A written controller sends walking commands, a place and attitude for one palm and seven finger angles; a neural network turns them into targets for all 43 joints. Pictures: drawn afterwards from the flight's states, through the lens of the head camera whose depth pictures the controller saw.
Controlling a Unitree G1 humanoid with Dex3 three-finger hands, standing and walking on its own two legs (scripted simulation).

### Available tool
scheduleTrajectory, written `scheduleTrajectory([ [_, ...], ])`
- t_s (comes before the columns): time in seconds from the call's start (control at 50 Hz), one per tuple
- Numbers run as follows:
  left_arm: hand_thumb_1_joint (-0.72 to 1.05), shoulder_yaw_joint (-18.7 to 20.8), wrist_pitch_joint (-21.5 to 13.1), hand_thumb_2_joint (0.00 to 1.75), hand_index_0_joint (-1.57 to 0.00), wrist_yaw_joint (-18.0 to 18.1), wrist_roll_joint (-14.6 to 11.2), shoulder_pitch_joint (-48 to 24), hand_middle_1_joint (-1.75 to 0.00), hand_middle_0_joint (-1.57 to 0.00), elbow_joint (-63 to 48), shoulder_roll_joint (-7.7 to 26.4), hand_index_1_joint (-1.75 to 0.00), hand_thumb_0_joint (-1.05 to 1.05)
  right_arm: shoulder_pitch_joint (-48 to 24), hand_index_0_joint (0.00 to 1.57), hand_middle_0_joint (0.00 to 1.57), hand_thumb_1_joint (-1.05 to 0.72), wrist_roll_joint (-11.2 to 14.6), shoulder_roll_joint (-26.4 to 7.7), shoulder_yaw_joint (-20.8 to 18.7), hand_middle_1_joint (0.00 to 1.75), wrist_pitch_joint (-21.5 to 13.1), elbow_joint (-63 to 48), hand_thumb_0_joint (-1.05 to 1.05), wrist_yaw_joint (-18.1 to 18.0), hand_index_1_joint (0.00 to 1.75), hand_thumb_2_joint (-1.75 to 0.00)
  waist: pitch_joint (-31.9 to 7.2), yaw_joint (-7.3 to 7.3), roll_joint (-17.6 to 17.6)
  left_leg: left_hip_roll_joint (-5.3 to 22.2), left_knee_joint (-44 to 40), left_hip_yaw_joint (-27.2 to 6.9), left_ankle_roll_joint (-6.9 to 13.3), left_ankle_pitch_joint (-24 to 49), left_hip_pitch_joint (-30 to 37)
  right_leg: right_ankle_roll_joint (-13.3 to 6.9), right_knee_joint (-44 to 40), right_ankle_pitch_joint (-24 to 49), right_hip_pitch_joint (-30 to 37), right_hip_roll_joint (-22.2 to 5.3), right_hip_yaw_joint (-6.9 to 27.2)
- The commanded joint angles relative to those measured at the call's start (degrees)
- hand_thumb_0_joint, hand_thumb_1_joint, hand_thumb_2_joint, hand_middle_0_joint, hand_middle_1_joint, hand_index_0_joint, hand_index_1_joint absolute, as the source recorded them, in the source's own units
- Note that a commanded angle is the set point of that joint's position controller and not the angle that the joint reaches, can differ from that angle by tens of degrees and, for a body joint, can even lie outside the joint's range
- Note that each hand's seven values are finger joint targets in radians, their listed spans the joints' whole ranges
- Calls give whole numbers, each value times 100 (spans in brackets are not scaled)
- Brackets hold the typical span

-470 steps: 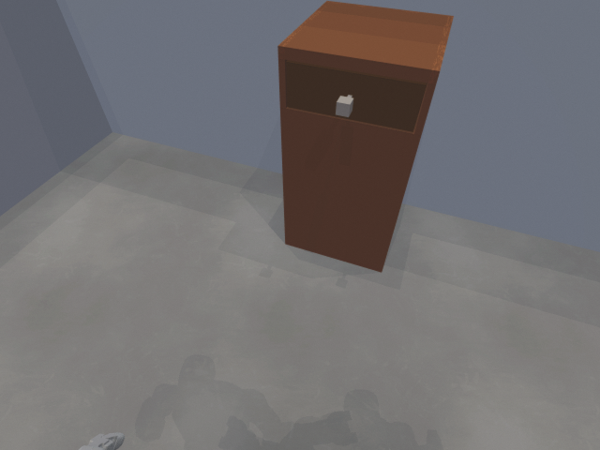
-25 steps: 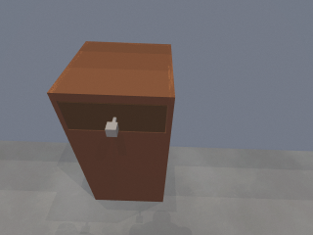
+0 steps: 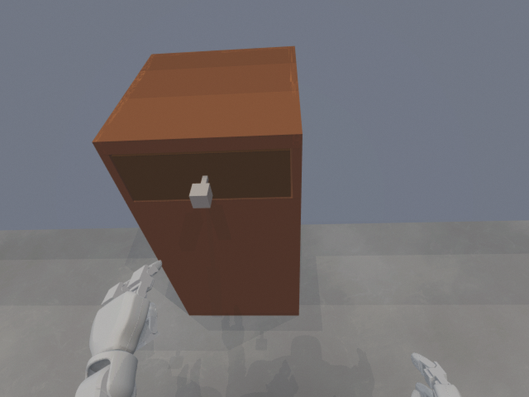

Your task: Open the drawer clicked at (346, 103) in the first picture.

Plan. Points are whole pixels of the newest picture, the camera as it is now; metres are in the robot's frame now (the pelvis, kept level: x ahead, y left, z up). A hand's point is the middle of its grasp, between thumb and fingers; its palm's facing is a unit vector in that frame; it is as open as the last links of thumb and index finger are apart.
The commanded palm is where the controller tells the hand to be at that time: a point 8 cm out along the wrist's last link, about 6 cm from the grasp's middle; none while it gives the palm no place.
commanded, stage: raise the hand with hooked fingers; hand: left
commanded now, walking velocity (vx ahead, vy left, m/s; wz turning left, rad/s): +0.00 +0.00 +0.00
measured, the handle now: (202, 189) +0.54 +0.16 -0.01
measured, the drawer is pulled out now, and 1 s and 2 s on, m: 0.00 0.00 0.00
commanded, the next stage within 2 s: move the hooked fingers above the handle in 1.64 s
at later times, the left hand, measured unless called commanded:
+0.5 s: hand (135, 299) +0.27 +0.22 +0.01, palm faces +0.09 -0.11 -0.99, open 10.6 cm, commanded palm +0.23 +0.22 +0.06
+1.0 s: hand (128, 247) +0.33 +0.23 +0.07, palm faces +0.08 -0.09 -0.99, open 13.4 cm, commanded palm +0.31 +0.23 +0.13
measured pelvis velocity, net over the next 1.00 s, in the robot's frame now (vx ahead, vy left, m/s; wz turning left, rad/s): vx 0.06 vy -0.01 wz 0.01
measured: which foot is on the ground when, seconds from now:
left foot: down 0.00-1.00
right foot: down 0.00-1.00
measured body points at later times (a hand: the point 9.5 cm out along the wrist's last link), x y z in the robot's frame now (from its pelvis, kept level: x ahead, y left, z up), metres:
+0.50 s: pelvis +0.04 -0.01 -0.02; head +0.07 -0.04 +0.43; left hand +0.26 +0.22 +0.06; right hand +0.28 -0.19 -0.10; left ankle +0.02 +0.09 -0.72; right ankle +0.06 -0.12 -0.72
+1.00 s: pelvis +0.06 -0.01 +0.01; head +0.08 -0.04 +0.46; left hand +0.32 +0.23 +0.13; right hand +0.27 -0.24 -0.09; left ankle +0.02 +0.09 -0.72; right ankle +0.06 -0.12 -0.72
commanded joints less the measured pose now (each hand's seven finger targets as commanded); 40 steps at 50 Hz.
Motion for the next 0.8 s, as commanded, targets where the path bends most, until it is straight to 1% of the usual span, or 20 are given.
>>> scheduleTrajectory([
  [0.0,57,96,-297,76,-22,353,1687,1657,-51,-22,81,169,-51,0,-1070,20,20,-90,-113,-561,-282,30,526,-1611,0,325,30,-90,72,813,-1751,-62,-390,-302,-233,-470,-993,-381,-1003,-1583,19,218,516],
  [0.02,55,196,-358,75,-22,414,1939,1397,-53,-22,-215,302,-53,0,-1246,20,20,-90,-121,-548,-275,30,728,-1758,0,387,30,-90,-155,882,-1828,-85,-288,-289,-226,-263,-1142,-404,-864,-1237,86,189,613],
  [0.04,53,350,-366,74,-23,482,2188,1293,-54,-23,-346,421,-54,0,-1413,20,20,-90,-132,-506,-258,30,892,-1868,0,428,30,-90,-315,943,-1671,-93,-283,-261,-211,-256,-1202,-402,-792,-1092,178,136,637],
  [0.08,48,649,-353,72,-23,647,2549,954,-57,-23,-843,762,-57,0,-1597,20,20,-90,-138,-456,-253,30,1155,-2029,0,457,30,-90,-383,1047,-997,-65,-365,-259,-205,-449,-1154,-415,-721,-1258,212,143,656],
  [0.1,46,660,-331,71,-23,744,2695,660,-58,-23,-1175,833,-58,0,-1675,20,20,-90,-159,-427,-263,30,1261,-2113,0,459,30,-90,-404,1034,-445,-28,-375,-257,-187,-616,-1129,-436,-648,-1346,134,169,664],
  [0.14,41,783,-367,69,-24,984,2893,162,-62,-24,-1646,1005,-62,0,-1553,20,20,-90,-232,-328,-289,30,1388,-2112,0,438,30,-90,-974,946,-55,37,-67,-362,-165,-46,-728,-494,-318,-558,-43,262,619],
  [0.18,36,925,-465,67,-24,1205,3031,-854,-64,-24,-2413,1332,-64,0,-1508,20,20,-90,-360,-298,-310,30,1467,-2055,0,391,30,-90,-1521,691,-77,49,355,-586,-131,289,-333,-455,-115,-201,-367,261,836],
  [0.2,34,771,-532,66,-24,1282,3002,-1083,-66,-24,-2630,1202,-66,0,-1523,20,20,-90,-392,-260,-325,30,1464,-2072,0,368,30,-90,-1693,580,-16,75,516,-617,-98,359,-111,-427,-75,-112,-533,224,838],
  [0.24,29,756,-737,64,-24,1320,2908,-1263,-69,-24,-2721,1266,-69,0,-1494,20,20,-90,-425,-274,-326,30,1403,-1979,0,354,30,-90,-1759,378,212,77,814,-641,-105,497,141,-427,12,-42,-973,223,826],
  [0.28,25,574,-864,62,-25,1265,2748,-1420,-72,-25,-2725,1153,-72,0,-1526,20,20,-90,-452,-288,-285,30,1394,-1905,0,347,30,-90,-1551,194,160,81,973,-765,-95,467,152,-399,62,-75,-1306,239,709],
  [0.3,22,533,-864,61,-25,1208,2655,-1351,-74,-25,-2527,1130,-74,0,-1545,20,20,-90,-443,-318,-284,30,1376,-1877,0,341,30,-90,-1400,161,149,89,934,-738,-81,371,54,-363,62,-80,-1286,239,569],
  [0.32,20,449,-782,60,-25,1120,2551,-1267,-75,-25,-2384,1041,-75,0,-1536,20,20,-90,-422,-331,-278,30,1371,-1863,0,344,30,-90,-1422,159,114,91,854,-724,-82,322,12,-332,22,-62,-1169,235,462],
  [0.38,13,450,-227,57,-25,724,2332,-497,-80,-25,-1770,933,-80,0,-1565,20,20,-90,-319,-346,-237,30,1491,-1849,0,340,30,-90,-1311,327,-207,96,490,-658,-86,682,-257,-300,-113,688,-309,299,253],
  [0.46,4,592,207,53,-26,84,2103,184,-86,-26,-1853,1191,-86,0,-1566,20,20,-90,-114,-300,-78,30,1567,-1970,0,324,30,-90,-1302,636,-951,145,-3,-554,-138,1174,-379,-236,-286,1484,835,246,334],
  [0.48,1,815,193,52,-26,-11,2094,307,-87,-26,-1903,1380,-87,0,-1607,20,20,-90,-111,-325,-39,30,1556,-1943,0,311,30,-90,-1294,706,-855,146,-76,-542,-140,1300,-361,-250,-300,1673,1033,246,427],
  [0.52,-3,850,85,50,-27,-106,2141,261,-90,-27,-2133,1444,-90,0,-1562,20,20,-90,-135,-275,3,30,1527,-1909,0,327,30,-90,-1146,754,-713,160,-205,-511,-146,1516,-294,-243,-329,1931,1184,184,398],
  [0.6,-13,1200,-199,46,-27,50,2281,-283,-96,-27,-2745,1750,-96,0,-1475,20,20,-90,-242,-294,-70,30,1502,-1854,0,301,30,-90,-1402,749,-300,166,-244,-494,-118,1901,35,-239,-394,2383,1388,133,487],
  [0.66,-20,1217,-386,43,-28,199,2243,-624,-100,-28,-2873,1672,-100,0,-1329,20,20,-90,-261,-299,-188,30,1480,-1726,0,303,30,-90,-1551,636,-32,177,-207,-505,-118,2153,364,-243,-417,2421,1236,122,357],
  [0.72,-27,1160,-394,40,-28,257,2149,-926,-105,-28,-2777,1628,-105,0,-1293,20,20,-90,-241,-338,-279,30,1482,-1615,0,291,30,-90,-1610,538,-41,173,-201,-496,-120,2171,520,-219,-476,2345,1156,112,250],
  [0.78,-34,1072,-238,37,-29,120,2055,-1119,-110,-29,-2597,1607,-110,0,-1322,20,20,-90,-171,-391,-332,30,1517,-1542,0,299,30,-90,-1601,523,-181,194,-266,-504,-137,2399,593,-204,-537,2427,1223,113,180],
])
